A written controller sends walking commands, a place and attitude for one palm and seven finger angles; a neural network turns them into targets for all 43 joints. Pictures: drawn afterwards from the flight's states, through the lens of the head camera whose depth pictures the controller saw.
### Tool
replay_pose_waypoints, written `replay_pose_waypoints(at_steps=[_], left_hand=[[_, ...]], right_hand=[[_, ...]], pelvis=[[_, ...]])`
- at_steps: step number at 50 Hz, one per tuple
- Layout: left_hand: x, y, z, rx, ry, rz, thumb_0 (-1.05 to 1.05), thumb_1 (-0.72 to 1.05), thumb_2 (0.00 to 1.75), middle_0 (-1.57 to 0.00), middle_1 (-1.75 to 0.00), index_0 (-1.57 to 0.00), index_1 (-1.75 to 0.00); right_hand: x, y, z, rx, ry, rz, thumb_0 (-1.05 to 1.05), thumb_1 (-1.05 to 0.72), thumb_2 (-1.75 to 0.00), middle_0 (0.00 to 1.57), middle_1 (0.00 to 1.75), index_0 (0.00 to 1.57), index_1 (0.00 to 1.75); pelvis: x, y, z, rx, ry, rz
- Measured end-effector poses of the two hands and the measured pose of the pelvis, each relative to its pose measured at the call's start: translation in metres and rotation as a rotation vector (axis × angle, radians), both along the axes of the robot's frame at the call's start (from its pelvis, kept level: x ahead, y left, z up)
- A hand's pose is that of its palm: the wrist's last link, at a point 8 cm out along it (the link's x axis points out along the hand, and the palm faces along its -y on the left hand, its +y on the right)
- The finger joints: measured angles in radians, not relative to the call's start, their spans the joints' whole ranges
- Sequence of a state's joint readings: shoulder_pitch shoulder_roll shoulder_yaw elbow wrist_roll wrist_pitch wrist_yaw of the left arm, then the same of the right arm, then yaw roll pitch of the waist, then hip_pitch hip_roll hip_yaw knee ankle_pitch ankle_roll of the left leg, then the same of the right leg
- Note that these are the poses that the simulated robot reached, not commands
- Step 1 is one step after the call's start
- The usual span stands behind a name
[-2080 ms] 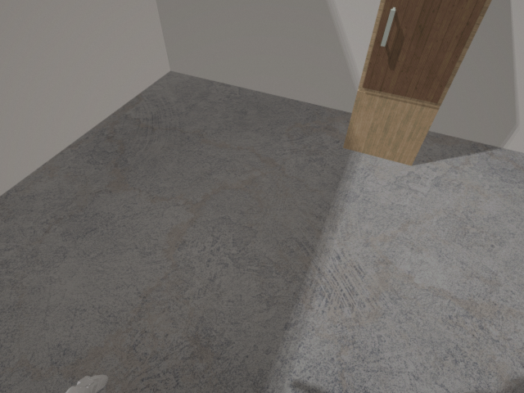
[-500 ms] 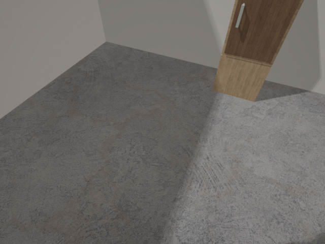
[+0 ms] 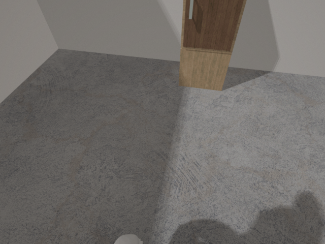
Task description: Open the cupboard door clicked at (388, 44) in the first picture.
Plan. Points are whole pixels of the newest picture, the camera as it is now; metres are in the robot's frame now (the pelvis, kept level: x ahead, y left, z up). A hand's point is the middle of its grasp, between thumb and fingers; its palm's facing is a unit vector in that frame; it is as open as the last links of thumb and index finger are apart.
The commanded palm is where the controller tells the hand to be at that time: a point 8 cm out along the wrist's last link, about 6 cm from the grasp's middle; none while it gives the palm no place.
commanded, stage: walk to a spot facing it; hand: left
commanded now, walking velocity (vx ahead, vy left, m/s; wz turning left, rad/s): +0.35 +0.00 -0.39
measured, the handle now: (191, 5) +1.53 -0.06 -0.03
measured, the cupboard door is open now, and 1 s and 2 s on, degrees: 0 0 0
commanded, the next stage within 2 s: turn to face it in 1.36 s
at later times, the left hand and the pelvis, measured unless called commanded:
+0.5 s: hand (93, 206) +0.25 +0.26 -0.18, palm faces -0.13 -0.98 -0.17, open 7.4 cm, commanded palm none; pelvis +0.22 +0.07 +0.00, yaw -13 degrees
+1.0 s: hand (159, 123) +0.60 +0.07 -0.18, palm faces -0.48 -0.87 -0.15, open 7.4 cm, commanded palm none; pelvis +0.42 -0.02 -0.02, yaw -25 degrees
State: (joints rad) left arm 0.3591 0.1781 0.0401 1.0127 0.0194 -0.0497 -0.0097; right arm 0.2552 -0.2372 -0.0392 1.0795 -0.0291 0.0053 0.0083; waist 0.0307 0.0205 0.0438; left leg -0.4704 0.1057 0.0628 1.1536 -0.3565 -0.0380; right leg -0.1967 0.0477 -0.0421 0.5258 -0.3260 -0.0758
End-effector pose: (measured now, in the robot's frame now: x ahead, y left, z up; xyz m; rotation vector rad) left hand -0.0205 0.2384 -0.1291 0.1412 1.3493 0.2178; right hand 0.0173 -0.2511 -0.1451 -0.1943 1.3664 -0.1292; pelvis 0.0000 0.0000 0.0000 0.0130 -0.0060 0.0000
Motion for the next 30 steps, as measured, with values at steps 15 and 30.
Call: replay_pose_waypoints(at_steps=[15,30], left_hand=[[0.098,0.020,-0.012,-0.043,0.130,-0.049,0.01,0.90,0.90,-0.20,-0.30,-0.20,-0.30],[0.370,0.066,-0.010,-0.055,-0.081,-0.279,0.01,0.91,0.90,-0.19,-0.30,-0.19,-0.30]], right_hand=[[0.226,0.053,0.021,0.035,-0.317,-0.007,0.01,-0.90,-0.90,0.20,0.30,0.20,0.30],[0.198,0.084,0.031,-0.084,-0.116,-0.302,-0.01,-0.94,-0.89,0.20,0.30,0.21,0.30]], pelvis=[[0.129,0.035,-0.004,-0.029,0.023,-0.111],[0.257,0.074,0.009,-0.032,-0.004,-0.265]])
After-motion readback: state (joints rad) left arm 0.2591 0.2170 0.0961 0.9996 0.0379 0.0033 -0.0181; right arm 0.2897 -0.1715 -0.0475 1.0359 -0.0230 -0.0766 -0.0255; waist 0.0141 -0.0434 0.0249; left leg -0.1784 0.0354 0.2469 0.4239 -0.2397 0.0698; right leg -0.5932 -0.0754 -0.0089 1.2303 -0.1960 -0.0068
